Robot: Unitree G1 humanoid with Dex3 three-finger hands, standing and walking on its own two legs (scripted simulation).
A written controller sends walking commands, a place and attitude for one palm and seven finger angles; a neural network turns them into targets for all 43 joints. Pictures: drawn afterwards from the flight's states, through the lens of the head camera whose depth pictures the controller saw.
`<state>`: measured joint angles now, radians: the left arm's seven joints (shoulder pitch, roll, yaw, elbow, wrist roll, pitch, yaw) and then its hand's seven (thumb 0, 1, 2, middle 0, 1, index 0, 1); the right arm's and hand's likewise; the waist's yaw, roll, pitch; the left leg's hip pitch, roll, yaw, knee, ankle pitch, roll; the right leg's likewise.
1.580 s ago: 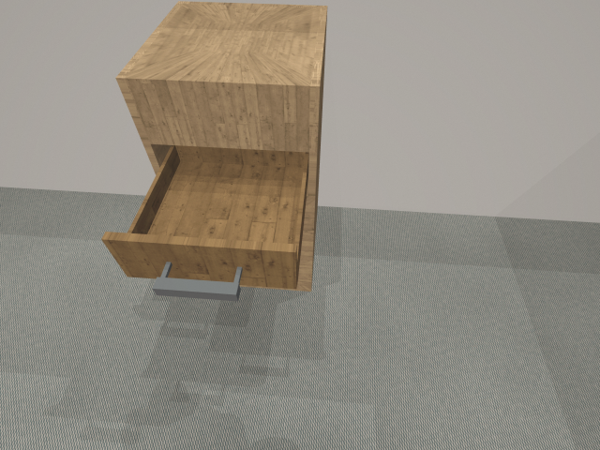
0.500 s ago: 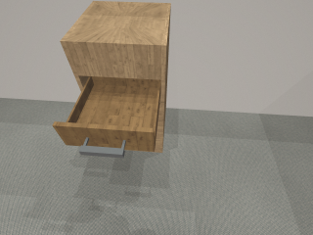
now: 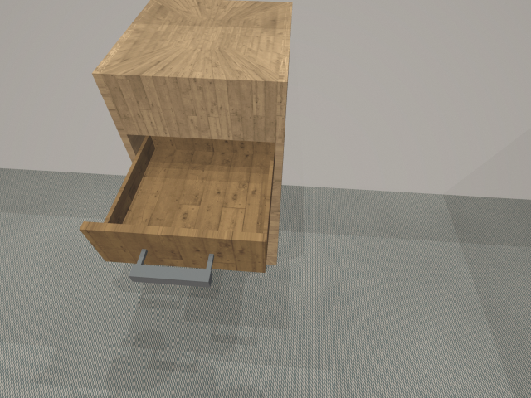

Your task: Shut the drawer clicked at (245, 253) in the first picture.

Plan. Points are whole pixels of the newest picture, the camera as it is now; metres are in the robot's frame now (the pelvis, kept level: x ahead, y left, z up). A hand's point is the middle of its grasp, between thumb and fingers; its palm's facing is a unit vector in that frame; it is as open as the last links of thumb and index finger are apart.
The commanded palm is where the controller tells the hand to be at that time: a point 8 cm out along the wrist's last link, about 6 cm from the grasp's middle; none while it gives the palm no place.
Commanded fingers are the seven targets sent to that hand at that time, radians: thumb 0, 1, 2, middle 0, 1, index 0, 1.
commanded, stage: come to a stop and stand still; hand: left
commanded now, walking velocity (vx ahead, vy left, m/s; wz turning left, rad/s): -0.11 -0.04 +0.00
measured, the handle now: (174, 265) +0.39 +0.22 -0.16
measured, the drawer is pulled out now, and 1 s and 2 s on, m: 0.30 0.30 0.30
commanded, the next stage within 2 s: look again from close up in 1.02 s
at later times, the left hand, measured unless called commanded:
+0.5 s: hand out of the picture -0.02 +0.19 -0.18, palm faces +0.00 -0.98 -0.19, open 7.3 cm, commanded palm none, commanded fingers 0.00 0.90 0.90 -0.20 -0.30 -0.20 -0.30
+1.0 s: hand out of the picture -0.07 +0.20 -0.17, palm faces +0.00 -0.98 -0.17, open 7.4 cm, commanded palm none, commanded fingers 0.00 0.90 0.90 -0.20 -0.30 -0.20 -0.30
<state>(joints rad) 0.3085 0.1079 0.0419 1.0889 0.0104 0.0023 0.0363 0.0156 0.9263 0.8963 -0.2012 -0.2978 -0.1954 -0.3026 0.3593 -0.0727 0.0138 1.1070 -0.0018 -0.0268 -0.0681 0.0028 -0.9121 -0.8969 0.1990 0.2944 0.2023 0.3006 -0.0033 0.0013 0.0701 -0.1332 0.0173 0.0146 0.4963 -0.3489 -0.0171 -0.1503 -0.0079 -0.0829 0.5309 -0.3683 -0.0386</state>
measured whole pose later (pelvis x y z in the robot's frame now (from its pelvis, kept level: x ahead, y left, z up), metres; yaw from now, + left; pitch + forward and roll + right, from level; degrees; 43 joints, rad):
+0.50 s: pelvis -0.04 +0.02 +0.00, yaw -2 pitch -2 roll -1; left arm 0.30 0.14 -0.01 1.07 0.01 -0.01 0.04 0.01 0.92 0.90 -0.20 -0.30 -0.20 -0.30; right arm 0.28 -0.18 0.00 1.03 -0.01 -0.01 -0.03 0.01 -0.92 -0.90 0.20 0.29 0.20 0.30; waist 0.00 0.01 0.02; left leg -0.20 0.02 0.04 0.55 -0.31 0.01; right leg -0.18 0.00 -0.05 0.52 -0.30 -0.01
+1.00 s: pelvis -0.04 +0.03 +0.01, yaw -2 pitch -1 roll +0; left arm 0.34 0.14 -0.02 1.12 0.01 -0.01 0.03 0.01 0.91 0.90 -0.20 -0.30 -0.19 -0.30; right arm 0.33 -0.13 0.03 1.12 0.00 -0.02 -0.02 0.01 -0.91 -0.90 0.20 0.29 0.20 0.30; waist 0.01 0.00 0.02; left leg -0.19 -0.02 0.05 0.45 -0.25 0.03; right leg -0.19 -0.04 -0.04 0.47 -0.26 0.01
